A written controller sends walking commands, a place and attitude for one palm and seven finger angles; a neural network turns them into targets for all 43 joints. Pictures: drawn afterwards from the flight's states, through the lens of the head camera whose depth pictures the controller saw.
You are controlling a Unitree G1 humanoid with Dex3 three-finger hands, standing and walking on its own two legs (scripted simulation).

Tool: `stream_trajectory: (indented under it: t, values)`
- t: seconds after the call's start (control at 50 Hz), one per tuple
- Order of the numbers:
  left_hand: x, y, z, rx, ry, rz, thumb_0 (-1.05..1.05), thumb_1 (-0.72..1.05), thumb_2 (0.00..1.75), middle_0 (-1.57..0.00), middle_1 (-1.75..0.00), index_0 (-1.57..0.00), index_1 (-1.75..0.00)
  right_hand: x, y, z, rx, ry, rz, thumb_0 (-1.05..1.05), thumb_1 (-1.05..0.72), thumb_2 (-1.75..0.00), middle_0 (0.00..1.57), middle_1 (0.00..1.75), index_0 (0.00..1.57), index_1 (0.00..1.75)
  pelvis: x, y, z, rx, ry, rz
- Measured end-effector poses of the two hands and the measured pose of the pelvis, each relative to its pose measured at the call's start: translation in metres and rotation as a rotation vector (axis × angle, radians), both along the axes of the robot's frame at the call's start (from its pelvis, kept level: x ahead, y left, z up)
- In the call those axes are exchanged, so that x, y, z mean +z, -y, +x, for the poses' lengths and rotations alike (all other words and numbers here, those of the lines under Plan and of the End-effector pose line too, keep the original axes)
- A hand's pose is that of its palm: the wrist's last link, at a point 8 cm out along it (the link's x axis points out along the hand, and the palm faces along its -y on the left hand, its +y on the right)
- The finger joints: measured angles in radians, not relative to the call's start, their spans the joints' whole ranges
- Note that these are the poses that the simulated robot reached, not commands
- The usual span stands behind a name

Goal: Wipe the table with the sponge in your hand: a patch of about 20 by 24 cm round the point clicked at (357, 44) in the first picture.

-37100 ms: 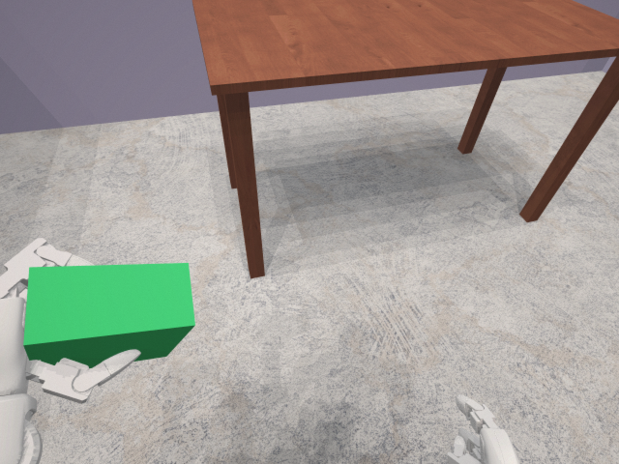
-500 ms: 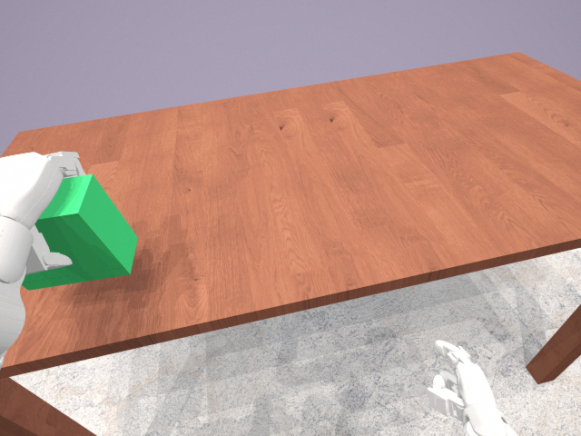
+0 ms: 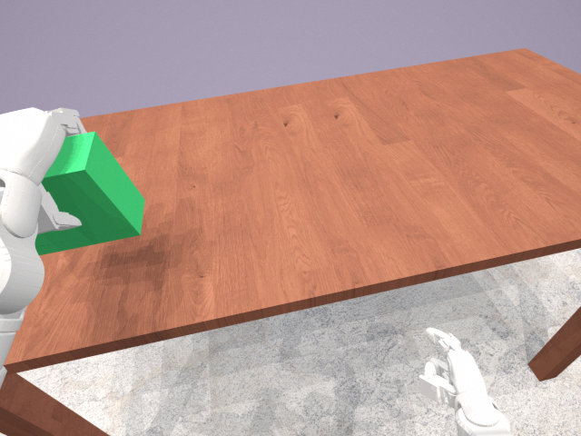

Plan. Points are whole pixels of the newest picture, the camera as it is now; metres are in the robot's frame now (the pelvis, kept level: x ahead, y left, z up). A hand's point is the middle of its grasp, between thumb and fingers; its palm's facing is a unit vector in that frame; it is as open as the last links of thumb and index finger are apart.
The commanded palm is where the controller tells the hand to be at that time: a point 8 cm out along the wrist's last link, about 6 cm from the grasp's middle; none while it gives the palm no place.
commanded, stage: lift the sponge slowly off the table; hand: left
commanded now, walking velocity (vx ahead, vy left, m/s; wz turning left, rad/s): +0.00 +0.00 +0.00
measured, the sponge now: (75, 208) +0.28 +0.33 +0.20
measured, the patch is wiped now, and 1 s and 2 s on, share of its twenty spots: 1.00 1.00 1.00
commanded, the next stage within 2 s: bring the sponge back beside the body in 0.02 s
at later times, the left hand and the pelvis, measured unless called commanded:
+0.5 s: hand (45, 201) +0.25 +0.32 +0.24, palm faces +0.21 -0.03 -0.98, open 10.2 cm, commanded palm +0.19 +0.31 +0.30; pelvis +0.01 -0.01 +0.00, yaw +0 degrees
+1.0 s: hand (60, 230) +0.23 +0.30 +0.23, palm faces +0.25 -0.10 -0.96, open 10.2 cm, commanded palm +0.16 +0.29 +0.30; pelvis +0.00 -0.01 +0.00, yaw -1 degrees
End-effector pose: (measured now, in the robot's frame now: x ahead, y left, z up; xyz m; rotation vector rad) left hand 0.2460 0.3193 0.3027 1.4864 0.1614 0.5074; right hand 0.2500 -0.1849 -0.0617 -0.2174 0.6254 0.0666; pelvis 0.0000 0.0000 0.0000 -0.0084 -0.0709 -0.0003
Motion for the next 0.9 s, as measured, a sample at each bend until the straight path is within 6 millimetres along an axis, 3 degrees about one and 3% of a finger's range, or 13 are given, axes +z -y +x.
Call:
stream_trajectory:
  t: [0.1,0.24,0.34,0.48,0.56,0.68,0.78,0.9]
  values:
    - [-0.011,-0.004,-0.001,0.040,-0.055,-0.040,-0.02,-0.51,1.04,-0.68,-1.29,-0.73,-1.33,-0.004,0.009,-0.002,-0.012,-0.018,-0.002,0.01,-0.90,-0.90,0.21,0.30,0.21,0.30,0.000,0.001,0.002,0.002,-0.010,0.001]
    - [-0.036,0.020,-0.009,-0.057,-0.141,-0.020,-0.02,-0.51,1.04,-0.68,-1.29,-0.74,-1.33,-0.006,0.014,0.001,-0.006,-0.016,-0.024,0.02,-0.90,-0.90,0.21,0.30,0.21,0.30,-0.001,0.004,0.005,0.002,-0.004,0.003]
    - [-0.023,0.023,-0.018,-0.080,-0.079,0.026,-0.02,-0.51,1.04,-0.68,-1.29,-0.74,-1.33,-0.003,0.012,0.006,0.008,-0.007,-0.027,0.02,-0.90,-0.90,0.21,0.30,0.21,0.30,-0.002,0.008,0.006,0.001,0.007,0.002]
    - [-0.008,0.005,-0.025,0.039,-0.008,-0.024,-0.02,-0.51,1.04,-0.68,-1.29,-0.74,-1.33,0.001,0.009,0.012,0.013,0.008,0.001,0.02,-0.90,-0.90,0.21,0.30,0.21,0.30,-0.001,0.011,0.006,0.000,0.005,0.001]
    - [-0.024,0.009,-0.029,0.036,-0.064,-0.062,-0.02,-0.51,1.04,-0.68,-1.29,-0.73,-1.33,0.001,0.010,0.012,0.013,0.010,0.005,0.01,-0.90,-0.90,0.21,0.30,0.21,0.30,-0.002,0.011,0.006,0.001,0.003,0.002]
    - [-0.049,0.031,-0.035,-0.071,-0.142,-0.047,-0.02,-0.51,1.04,-0.68,-1.29,-0.74,-1.33,0.003,0.010,0.010,0.021,0.028,-0.022,0.01,-0.90,-0.90,0.21,0.30,0.21,0.30,-0.003,0.012,0.004,0.003,0.014,0.003]
    - [-0.033,0.043,-0.045,-0.135,-0.055,0.016,-0.02,-0.51,1.04,-0.69,-1.29,-0.74,-1.33,0.003,0.008,0.009,0.024,0.030,-0.025,0.02,-0.90,-0.90,0.21,0.30,0.20,0.30,-0.003,0.012,0.003,-0.004,0.027,0.002]
    - [-0.012,0.029,-0.050,-0.052,0.067,-0.017,-0.02,-0.51,1.04,-0.69,-1.29,-0.74,-1.33,0.004,0.005,0.006,0.014,0.024,0.007,0.02,-0.90,-0.90,0.21,0.30,0.20,0.30,-0.002,0.012,0.000,-0.010,0.028,0.001]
